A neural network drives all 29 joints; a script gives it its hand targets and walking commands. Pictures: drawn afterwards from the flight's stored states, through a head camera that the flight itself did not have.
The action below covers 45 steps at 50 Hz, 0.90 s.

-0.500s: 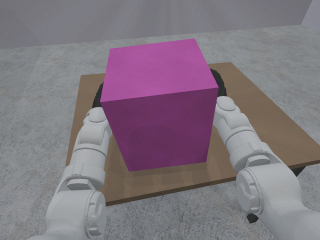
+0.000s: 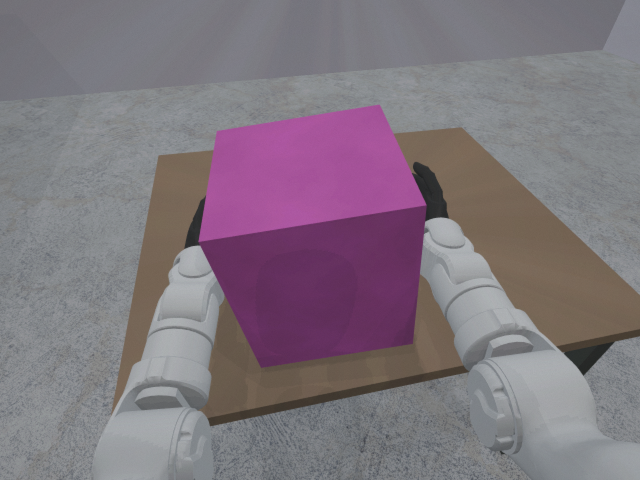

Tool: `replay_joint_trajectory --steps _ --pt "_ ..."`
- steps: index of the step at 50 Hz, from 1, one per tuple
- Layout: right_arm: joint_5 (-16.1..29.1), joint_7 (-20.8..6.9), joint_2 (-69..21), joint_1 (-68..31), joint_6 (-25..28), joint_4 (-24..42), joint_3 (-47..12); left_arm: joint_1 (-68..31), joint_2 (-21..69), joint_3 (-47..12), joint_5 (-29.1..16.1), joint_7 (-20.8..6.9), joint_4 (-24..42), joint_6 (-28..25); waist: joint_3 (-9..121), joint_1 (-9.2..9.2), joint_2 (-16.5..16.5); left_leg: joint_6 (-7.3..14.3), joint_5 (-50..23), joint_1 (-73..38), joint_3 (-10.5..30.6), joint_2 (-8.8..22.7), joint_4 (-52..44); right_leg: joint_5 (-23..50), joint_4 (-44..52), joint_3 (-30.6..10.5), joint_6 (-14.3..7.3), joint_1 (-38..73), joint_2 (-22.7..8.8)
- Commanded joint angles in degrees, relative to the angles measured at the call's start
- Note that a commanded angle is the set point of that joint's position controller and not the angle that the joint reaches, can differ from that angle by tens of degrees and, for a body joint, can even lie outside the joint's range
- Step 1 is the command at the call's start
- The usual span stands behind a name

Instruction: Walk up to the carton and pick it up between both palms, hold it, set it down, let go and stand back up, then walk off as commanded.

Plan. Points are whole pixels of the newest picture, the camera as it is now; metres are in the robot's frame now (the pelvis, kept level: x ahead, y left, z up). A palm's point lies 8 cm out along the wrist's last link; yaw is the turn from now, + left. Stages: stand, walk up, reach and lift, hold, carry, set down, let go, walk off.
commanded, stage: set down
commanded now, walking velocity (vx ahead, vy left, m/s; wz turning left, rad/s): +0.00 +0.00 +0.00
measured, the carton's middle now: (318, 241) +0.40 +0.02 +0.13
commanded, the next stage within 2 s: none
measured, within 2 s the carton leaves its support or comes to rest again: rests again in 1.64 s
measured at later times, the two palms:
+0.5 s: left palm (212, 259) +0.40 +0.16 +0.10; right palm (429, 241) +0.41 -0.14 +0.12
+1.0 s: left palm (222, 291) +0.39 +0.16 +0.04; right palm (426, 271) +0.40 -0.14 +0.06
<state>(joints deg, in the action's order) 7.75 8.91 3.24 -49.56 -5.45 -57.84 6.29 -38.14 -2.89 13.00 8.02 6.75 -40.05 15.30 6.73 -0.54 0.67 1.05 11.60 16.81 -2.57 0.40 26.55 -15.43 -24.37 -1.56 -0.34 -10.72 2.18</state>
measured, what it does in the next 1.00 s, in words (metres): stands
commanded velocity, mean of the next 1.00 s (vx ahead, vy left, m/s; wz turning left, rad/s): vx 0.00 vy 0.00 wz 0.00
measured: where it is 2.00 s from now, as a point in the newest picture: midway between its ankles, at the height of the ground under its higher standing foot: outside the picture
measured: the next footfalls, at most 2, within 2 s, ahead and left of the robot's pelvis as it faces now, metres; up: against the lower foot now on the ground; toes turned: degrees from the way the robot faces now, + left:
none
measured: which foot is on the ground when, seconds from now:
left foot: down 0.00-1.00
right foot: down 0.00-1.00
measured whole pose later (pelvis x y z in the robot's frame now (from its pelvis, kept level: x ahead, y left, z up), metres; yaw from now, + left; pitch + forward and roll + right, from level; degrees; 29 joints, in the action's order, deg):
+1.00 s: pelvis +0.00 +0.00 +0.00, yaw +0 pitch +5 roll -1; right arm 1.7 7.7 0.6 -42.8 4.5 -56.7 10.1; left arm -36.2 -0.8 17.4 8.4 5.4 -47.9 0.1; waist 0.6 -0.5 1.0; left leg 0.7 11.1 20.9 -2.6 1.0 26.5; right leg -14.8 -24.3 -1.6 -0.7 -14.9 2.7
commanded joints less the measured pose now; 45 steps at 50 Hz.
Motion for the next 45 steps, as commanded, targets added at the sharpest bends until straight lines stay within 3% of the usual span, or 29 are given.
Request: replay_joint_trajectory --steps 1,6,10,13,16,17,19,22,24,26,27,30,32,34,36,37,39,43,45 --pt "-6.5 -9.9 -37.2 -38.1 1.1 7.9 -6.5 -49.5 34.2 -9.2 0.6 -11.3 1.4 -5.0 15.0 1.76 0.2 -3.5 -17.8 -19.5 1.2 0.4 -6.9 18.6 8.4 2.8 3.6 1.8 0.0" --pt "-7.6 -11.1 -39.1 -42.8 3.9 12.2 -4.9 -56.3 34.8 -10.7 -1.5 -11.4 4.0 -8.4 26.1 1.87 -1.0 -3.1 -15.1 -18.5 0.7 0.3 -6.6 16.3 7.4 2.8 3.2 1.2 -0.4" --pt "-7.8 -12.1 -43.6 -47.0 8.3 17.6 -8.1 -65.8 39.3 -19.0 -6.5 -8.3 12.7 -14.8 47.4 0.91 -4.3 -4.9 -23.4 -21.6 0.6 0.6 -3.0 20.2 5.8 3.9 1.9 -1.9 0.6" --pt "-8.7 -12.4 -44.4 -45.6 9.7 17.6 -9.3 -66.0 40.8 -21.4 -6.9 -6.7 13.5 -17.3 52.0 0.56 -5.1 -6.0 -29.4 -23.9 0.6 1.1 -0.8 22.8 5.2 4.6 1.7 -4.3 1.2" --pt "-10.1 -12.1 -41.2 -39.9 8.0 10.3 -5.9 -57.9 37.8 -16.2 -2.9 -7.5 3.1 -15.5 36.2 0.69 -3.6 -5.7 -26.3 -23.0 0.7 1.4 -2.5 19.9 6.6 4.3 1.9 -4.7 1.1" --pt "-11.1 -11.8 -39.4 -37.5 6.9 6.6 -3.6 -53.6 36.0 -12.7 -0.9 -8.5 -2.3 -13.8 27.2 0.42 -2.0 -5.0 -22.2 -20.9 0.5 1.2 -4.0 17.9 7.6 4.1 2.1 -4.1 0.7" --pt "-11.8 -11.2 -36.8 -33.0 4.8 1.9 -0.9 -48.7 32.5 -6.4 2.7 -10.6 -7.3 -10.9 12.8 0.89 -0.3 -3.8 -16.0 -18.1 0.3 0.9 -6.6 15.6 8.2 3.5 2.8 -1.1 -0.2" --pt "-11.4 -11.1 -35.0 -32.0 3.5 2.3 0.8 -45.6 29.8 -1.2 4.8 -12.7 -7.4 -9.0 7.2 2.41 0.6 -2.8 -14.2 -17.2 0.1 0.6 -7.7 16.3 7.7 2.8 3.4 2.8 -0.8" --pt "-10.9 -11.4 -34.7 -34.6 5.1 6.3 0.8 -46.8 30.9 -2.2 4.3 -12.9 -4.7 -9.7 13.8 2.65 0.0 -2.7 -14.8 -17.2 0.2 0.4 -7.4 17.5 7.2 2.9 3.3 3.4 -0.8" --pt "-10.6 -11.9 -37.6 -37.8 8.1 12.6 -2.5 -49.1 33.7 -6.6 2.3 -11.9 -0.5 -12.3 27.3 3.18 -1.0 -3.3 -21.6 -19.2 0.2 0.4 -5.2 23.5 5.8 3.5 2.6 3.3 -0.2" --pt "-10.3 -11.9 -39.8 -38.8 9.7 15.8 -5.5 -50.4 35.6 -10.0 0.4 -11.1 2.2 -14.2 35.1 2.88 -1.6 -3.9 -26.4 -20.4 0.2 0.3 -3.5 28.3 4.8 3.6 2.4 3.5 0.1" --pt "-10.2 -12.1 -44.1 -41.8 14.1 22.3 -11.2 -55.9 40.7 -19.8 -4.9 -8.1 11.1 -20.6 57.4 1.44 -3.8 -5.9 -38.8 -24.9 0.4 0.9 1.3 33.6 3.3 4.7 1.5 -0.6 1.3" --pt "-10.6 -11.9 -45.3 -39.4 15.8 24.8 -14.2 -54.7 42.1 -23.0 -5.5 -6.7 13.0 -23.1 62.3 0.98 -5.0 -7.1 -46.7 -27.3 0.7 1.3 4.1 38.5 2.1 5.0 1.6 -1.6 1.7" --pt "-11.3 -11.3 -44.4 -35.0 15.8 21.9 -14.5 -53.2 40.1 -22.9 -4.3 -6.3 11.0 -24.3 57.2 0.68 -5.8 -8.0 -50.6 -28.6 1.2 1.8 5.5 38.7 1.9 4.9 1.8 -2.7 1.9" --pt "-12.3 -10.8 -41.2 -30.2 13.9 15.1 -12.4 -49.5 36.3 -19.1 -1.7 -7.2 4.5 -22.8 42.6 0.95 -5.4 -7.6 -46.4 -26.4 1.2 1.8 3.9 35.4 3.3 4.3 2.1 -2.8 1.3" --pt "-13.0 -10.5 -39.9 -29.1 12.7 11.8 -10.1 -48.5 34.9 -17.1 -0.8 -8.2 1.0 -21.4 34.6 0.13 -4.2 -7.0 -41.5 -25.1 1.3 1.8 2.3 32.2 4.4 4.3 2.3 -2.6 1.0" --pt "-13.9 -10.1 -38.3 -25.5 10.7 6.4 -8.0 -43.5 32.3 -11.7 2.5 -10.1 -4.4 -18.9 22.5 0.81 -1.6 -5.5 -34.5 -21.6 0.8 1.5 -0.4 31.9 4.9 3.4 2.8 1.0 -0.1" --pt "-14.0 -9.7 -36.7 -25.7 9.1 6.3 -5.7 -40.6 30.2 -7.4 4.4 -12.7 -6.9 -15.8 15.6 1.03 -0.2 -3.7 -25.7 -18.5 0.7 0.9 -3.6 30.7 5.1 2.7 3.2 4.9 -1.0" --pt "-14.1 -10.1 -38.1 -27.4 10.0 10.0 -6.2 -42.8 31.2 -8.4 3.7 -12.8 -3.6 -16.4 20.2 1.21 -0.6 -3.4 -23.3 -17.2 0.7 0.5 -4.1 31.0 4.5 2.3 3.1 5.6 -1.3"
